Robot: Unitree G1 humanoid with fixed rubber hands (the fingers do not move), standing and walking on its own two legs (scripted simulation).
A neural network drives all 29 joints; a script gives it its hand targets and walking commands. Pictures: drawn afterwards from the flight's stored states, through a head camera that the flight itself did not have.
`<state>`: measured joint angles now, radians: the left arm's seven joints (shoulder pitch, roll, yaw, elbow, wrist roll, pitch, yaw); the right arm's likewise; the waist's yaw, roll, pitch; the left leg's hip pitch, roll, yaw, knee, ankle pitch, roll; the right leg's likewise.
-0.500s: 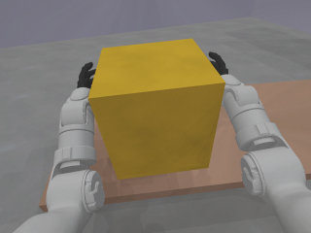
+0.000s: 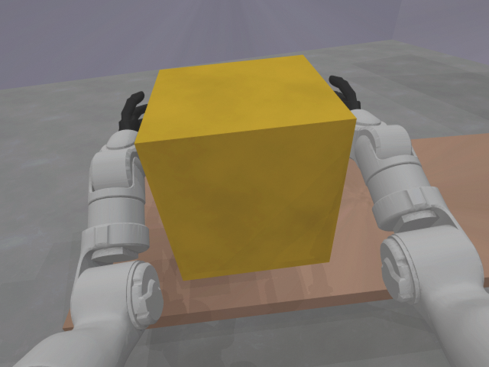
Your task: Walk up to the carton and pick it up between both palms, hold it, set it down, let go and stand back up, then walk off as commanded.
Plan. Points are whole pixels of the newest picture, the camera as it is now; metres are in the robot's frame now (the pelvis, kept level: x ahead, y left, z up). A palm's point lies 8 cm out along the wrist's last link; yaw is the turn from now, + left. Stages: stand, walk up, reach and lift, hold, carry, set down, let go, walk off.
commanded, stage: reach and lift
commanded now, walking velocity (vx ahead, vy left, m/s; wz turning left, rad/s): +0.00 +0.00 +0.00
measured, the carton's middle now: (244, 165) +0.37 +0.00 +0.20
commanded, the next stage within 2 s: hold in 0.10 s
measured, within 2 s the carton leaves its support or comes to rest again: neither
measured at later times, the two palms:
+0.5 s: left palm (134, 140) +0.37 +0.17 +0.26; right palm (350, 121) +0.37 -0.17 +0.27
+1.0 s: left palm (134, 138) +0.37 +0.17 +0.26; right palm (350, 121) +0.37 -0.17 +0.27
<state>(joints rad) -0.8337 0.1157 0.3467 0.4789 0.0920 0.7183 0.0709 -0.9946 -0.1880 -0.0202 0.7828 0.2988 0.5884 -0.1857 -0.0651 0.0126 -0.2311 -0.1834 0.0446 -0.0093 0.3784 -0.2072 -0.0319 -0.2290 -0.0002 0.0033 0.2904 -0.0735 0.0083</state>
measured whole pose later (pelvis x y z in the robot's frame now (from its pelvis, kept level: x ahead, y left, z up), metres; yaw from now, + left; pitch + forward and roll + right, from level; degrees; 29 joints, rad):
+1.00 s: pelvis +0.00 +0.00 +0.00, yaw +0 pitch +0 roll -1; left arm -0.84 0.12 0.35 0.47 0.10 0.75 0.05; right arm -1.01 -0.19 -0.02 0.77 0.30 0.63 -0.19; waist -0.07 0.02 -0.22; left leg -0.18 0.04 -0.01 0.38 -0.20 -0.03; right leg -0.23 0.00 0.00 0.29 -0.07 0.01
